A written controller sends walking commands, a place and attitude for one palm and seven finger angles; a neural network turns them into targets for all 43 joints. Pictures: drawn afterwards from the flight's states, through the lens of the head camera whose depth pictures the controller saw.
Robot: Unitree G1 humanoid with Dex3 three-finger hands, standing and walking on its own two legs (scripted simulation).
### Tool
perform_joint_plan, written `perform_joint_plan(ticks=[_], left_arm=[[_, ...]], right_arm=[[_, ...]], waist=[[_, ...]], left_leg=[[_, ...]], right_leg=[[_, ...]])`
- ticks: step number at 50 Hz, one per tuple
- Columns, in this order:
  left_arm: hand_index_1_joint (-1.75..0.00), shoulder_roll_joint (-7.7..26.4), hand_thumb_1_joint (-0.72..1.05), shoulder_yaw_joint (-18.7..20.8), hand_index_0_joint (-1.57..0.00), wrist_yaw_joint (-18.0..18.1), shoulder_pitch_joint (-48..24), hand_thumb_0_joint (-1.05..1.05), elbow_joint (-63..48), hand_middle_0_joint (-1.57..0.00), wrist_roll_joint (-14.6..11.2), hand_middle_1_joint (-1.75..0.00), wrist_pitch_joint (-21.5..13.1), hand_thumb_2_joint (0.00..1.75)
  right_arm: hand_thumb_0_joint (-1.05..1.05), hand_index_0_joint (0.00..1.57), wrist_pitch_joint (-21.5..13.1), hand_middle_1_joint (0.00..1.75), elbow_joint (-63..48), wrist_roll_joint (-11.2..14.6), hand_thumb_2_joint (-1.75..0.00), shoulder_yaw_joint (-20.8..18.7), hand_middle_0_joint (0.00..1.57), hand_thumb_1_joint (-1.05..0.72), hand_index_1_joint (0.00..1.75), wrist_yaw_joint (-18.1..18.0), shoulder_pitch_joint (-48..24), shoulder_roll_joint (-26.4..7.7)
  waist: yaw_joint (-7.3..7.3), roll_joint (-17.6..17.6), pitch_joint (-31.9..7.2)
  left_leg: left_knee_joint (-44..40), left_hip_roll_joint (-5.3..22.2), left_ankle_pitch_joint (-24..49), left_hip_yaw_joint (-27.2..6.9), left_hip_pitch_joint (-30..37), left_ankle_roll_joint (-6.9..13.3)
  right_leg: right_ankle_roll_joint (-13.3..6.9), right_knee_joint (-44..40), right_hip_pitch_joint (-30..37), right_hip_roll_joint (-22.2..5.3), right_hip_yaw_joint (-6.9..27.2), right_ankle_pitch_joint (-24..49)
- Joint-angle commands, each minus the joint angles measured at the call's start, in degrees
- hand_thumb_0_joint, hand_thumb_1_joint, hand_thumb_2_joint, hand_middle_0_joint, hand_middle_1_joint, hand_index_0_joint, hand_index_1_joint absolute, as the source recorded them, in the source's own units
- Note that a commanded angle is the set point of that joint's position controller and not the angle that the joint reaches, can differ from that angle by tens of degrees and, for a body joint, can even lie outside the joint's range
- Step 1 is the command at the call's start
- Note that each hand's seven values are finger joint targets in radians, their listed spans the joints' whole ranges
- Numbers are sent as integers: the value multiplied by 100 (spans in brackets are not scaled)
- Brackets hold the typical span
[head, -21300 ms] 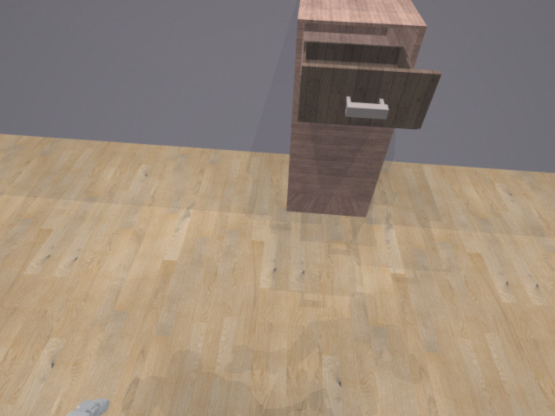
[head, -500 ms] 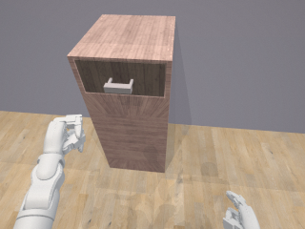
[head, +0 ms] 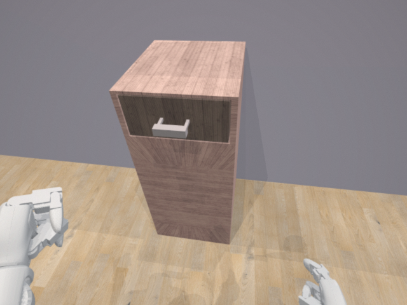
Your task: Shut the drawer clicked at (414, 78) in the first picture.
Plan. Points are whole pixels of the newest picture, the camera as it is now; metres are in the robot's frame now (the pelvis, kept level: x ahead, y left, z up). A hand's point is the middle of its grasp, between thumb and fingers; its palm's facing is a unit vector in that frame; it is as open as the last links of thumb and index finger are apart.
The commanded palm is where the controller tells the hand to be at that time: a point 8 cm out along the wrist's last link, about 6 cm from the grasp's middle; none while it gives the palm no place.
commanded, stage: draw the hand back to the body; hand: left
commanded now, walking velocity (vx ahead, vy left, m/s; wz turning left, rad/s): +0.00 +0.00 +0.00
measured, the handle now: (172, 126) +0.61 +0.18 +0.02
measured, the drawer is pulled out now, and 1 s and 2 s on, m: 0.00 0.00 0.00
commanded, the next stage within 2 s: step back with the hand held close in 0.20 s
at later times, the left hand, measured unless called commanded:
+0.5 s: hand (57, 216) +0.19 +0.25 +0.16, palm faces +0.37 -0.81 -0.46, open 3.3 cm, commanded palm +0.13 +0.29 +0.17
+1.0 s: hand (13, 273) +0.11 +0.27 +0.15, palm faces +0.36 -0.80 -0.49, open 3.2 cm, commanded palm +0.05 +0.31 +0.17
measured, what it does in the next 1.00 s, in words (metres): shifts its weight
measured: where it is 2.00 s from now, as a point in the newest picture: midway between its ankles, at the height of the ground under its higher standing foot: outside the picture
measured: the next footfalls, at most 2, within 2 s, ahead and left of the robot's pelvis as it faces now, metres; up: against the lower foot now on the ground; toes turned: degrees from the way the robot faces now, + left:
right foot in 1.36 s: -0.25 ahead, -0.08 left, +0.00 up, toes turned +0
left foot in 1.76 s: -0.12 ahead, +0.13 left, +0.00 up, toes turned +1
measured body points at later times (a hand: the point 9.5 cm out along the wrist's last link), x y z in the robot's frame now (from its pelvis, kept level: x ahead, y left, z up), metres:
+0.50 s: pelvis +0.00 +0.01 +0.00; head +0.00 -0.01 +0.45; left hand +0.17 +0.29 +0.19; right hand +0.19 -0.22 -0.09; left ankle +0.00 +0.11 -0.74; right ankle -0.02 -0.10 -0.74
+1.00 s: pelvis -0.07 +0.02 -0.01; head -0.06 +0.02 +0.44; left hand +0.09 +0.31 +0.18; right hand +0.12 -0.21 -0.09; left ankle +0.00 +0.11 -0.74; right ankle -0.02 -0.10 -0.74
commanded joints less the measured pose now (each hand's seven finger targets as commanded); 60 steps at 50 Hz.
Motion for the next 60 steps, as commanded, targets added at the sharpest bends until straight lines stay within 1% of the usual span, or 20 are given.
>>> perform_joint_plan(ticks=[1, 5, 10, 14, 16, 17, 19, 20, 23, 28, 31, 37, 45, 47, 49, 52, 55, 57, 58, 60], left_arm=[[-160, 933, 90, 754, -140, 76, -24, 0, -1500, -140, -57, -160, -421, 90], [-160, 728, 90, 545, -140, 84, -318, 0, -1186, -140, 19, -160, -369, 90], [-160, 925, 90, 663, -140, 159, -561, 0, -1342, -140, 53, -160, -400, 90], [-160, 996, 90, 757, -140, 209, -400, 0, -1614, -140, 39, -160, -411, 90], [-160, 937, 90, 725, -140, 196, -302, 0, -1545, -140, 34, -160, -366, 90], [-160, 1791, 90, 1582, -140, 211, -1074, 0, -2158, -140, 57, -160, -648, 90], [-160, 1087, 90, 1050, -140, 107, -28, 0, -1281, -140, 79, -160, -632, 90], [-160, 1074, 90, 1053, -140, 84, 35, 0, -1291, -140, 94, -160, -646, 90], [-160, 895, 90, 885, -140, 47, 443, 0, -1350, -140, 93, -160, -675, 90], [-160, 1206, 90, 1215, -140, 107, 869, 0, -1749, -140, 36, -160, -710, 90], [-160, 1359, 90, 1351, -140, 176, 970, 0, -2018, -140, 20, -160, -741, 90], [-160, 1336, 90, 1290, -140, 256, 964, 0, -2190, -140, 81, -160, -816, 90], [-160, 1238, 90, 1309, -140, 280, 749, 0, -1886, -140, 182, -160, -990, 90], [-160, 1179, 90, 1231, -140, 302, 740, 0, -1871, -140, 204, -160, -1053, 90], [-160, 1174, 90, 1152, -140, 342, 638, 0, -2002, -140, 203, -160, -1130, 90], [-160, 1235, 90, 1083, -140, 434, 488, 0, -2249, -140, 213, -160, -1230, 90], [-160, 1334, 90, 1189, -140, 481, 441, 0, -2451, -140, 239, -160, -1276, 90], [-160, 1289, 90, 1371, -140, 466, 496, 0, -2421, -140, 376, -160, -1336, 90], [-160, 1321, 90, 1445, -140, 446, 451, 0, -2347, -140, 437, -160, -1339, 90], [-160, 1412, 90, 1544, -140, 420, 525, 0, -2322, -140, 407, -160, -1345, 90]], right_arm=[[0, 20, -407, 30, -1034, -19, -90, -222, 20, -90, 30, -50, -895, -481], [0, 20, -422, 30, -908, -41, -90, -253, 20, -90, 30, -81, -781, -530], [0, 20, -479, 30, -897, -77, -90, -238, 20, -90, 30, -156, -774, -543], [0, 20, -549, 30, -940, -92, -90, -208, 20, -90, 30, -155, -803, -501], [0, 20, -545, 30, -920, -94, -90, -193, 20, -90, 30, -153, -818, -474], [0, 20, -367, 30, -1142, -72, -90, -260, 20, -90, 30, -90, -753, -657], [0, 20, -170, 30, -1008, -99, -90, -297, 20, -90, 30, -50, -723, -552], [0, 20, -108, 30, -1077, -107, -90, -327, 20, -90, 30, -42, -757, -572], [0, 20, 72, 30, -1146, -95, -90, -397, 20, -90, 30, -22, -667, -617], [0, 20, 276, 30, -1367, -30, -90, -477, 20, -90, 30, -55, -704, -573], [0, 20, 304, 30, -1445, -4, -90, -488, 20, -90, 30, -105, -692, -556], [0, 20, 194, 30, -1447, -16, -90, -515, 20, -90, 30, -159, -572, -629], [0, 20, 12, 30, -1405, -27, -90, -554, 20, -90, 30, -165, -617, -700], [0, 20, -29, 30, -1382, -28, -90, -544, 20, -90, 30, -146, -556, -678], [0, 20, -72, 30, -1301, -32, -90, -557, 20, -90, 30, -135, -450, -680], [0, 20, -151, 30, -1203, -65, -90, -516, 20, -90, 30, -163, -398, -629], [0, 20, -254, 30, -1209, -99, -90, -490, 20, -90, 30, -240, -475, -706], [0, 20, -340, 30, -1265, -117, -90, -497, 20, -90, 30, -267, -581, -790], [0, 20, -358, 30, -1245, -146, -90, -520, 20, -90, 30, -269, -564, -724], [0, 20, -415, 30, -1264, -152, -90, -563, 20, -90, 30, -227, -524, -646]], waist=[[6, -278, -34], [-96, -401, 265], [-29, -206, -54], [60, -98, -447], [57, -108, -334], [-205, -117, 92], [-245, -523, 127], [-238, -401, 135], [-284, -160, -357], [-244, -442, -1055], [-234, -266, -1197], [-268, 163, -976], [-341, -256, -307], [-360, -390, -219], [-414, -635, -211], [-472, -655, -266], [-468, 171, -211], [-363, 1247, -333], [-312, 1183, -360], [-288, 783, -523]], left_leg=[[-296, 32, 912, -113, 185, 138], [-280, 24, 827, -115, 195, 168], [-269, 1, 769, -145, 324, 185], [-232, -6, 1195, -174, 351, 165], [-223, 3, 1301, -154, 319, 150], [-29, 111, 1073, -326, -172, 262], [87, 151, 1325, -341, -157, 238], [65, 134, 1504, -317, -174, 222], [-18, 263, 2142, -324, -97, 234], [0, 333, 2749, -360, -114, 231], [-3, 345, 2627, -379, -261, 230], [-283, 479, 2027, -599, -793, 283], [-604, 461, -1100, -796, -2380, 417], [-364, 377, -1318, -750, -2263, 375], [335, 174, -1163, -591, -1617, 250], [799, 115, -822, -589, -805, 147], [-400, 499, -1444, -1193, -1485, 279], [-1960, 1305, -3084, -2162, -3479, 681], [-2080, 1497, -3136, -2310, -3859, 793], [-1764, 1482, -2408, -2171, -3469, 857]], right_leg=[[3, -578, -558, -79, 228, 870], [20, -631, -811, -63, 200, 745], [9, -599, -673, -112, 231, 643], [-15, -385, -331, -140, 217, 1180], [-10, -399, -329, -134, 219, 1310], [-7, -664, -823, -443, 793, 1674], [-2, -586, -903, -596, 688, 2002], [19, -561, -946, -566, 616, 2116], [99, -266, -747, -494, 383, 2103], [184, 65, -463, -417, 269, 2487], [202, 175, -451, -412, 282, 2406], [230, 430, -555, -226, 253, 1663], [175, 207, -442, -288, 600, 245], [119, -103, -854, -397, 713, -473], [-18, -625, -1742, -661, 885, -1238], [-139, -787, -2666, -869, 814, -1523], [99, -55, -2041, -283, 436, -1240], [269, 1974, -46, 365, 253, -277], [265, 2577, 238, 423, 321, -187], [227, 2656, -21, 391, 491, -378]])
